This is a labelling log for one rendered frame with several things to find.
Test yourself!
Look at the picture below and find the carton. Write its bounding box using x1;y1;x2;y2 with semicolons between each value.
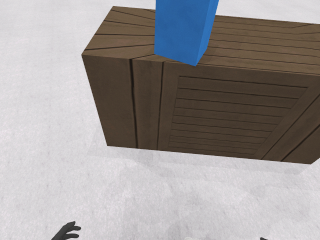
154;0;219;66

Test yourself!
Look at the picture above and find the pedestal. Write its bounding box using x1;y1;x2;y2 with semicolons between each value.
81;6;320;165

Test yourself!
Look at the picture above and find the left robot hand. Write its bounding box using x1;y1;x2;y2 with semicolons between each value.
51;221;81;240

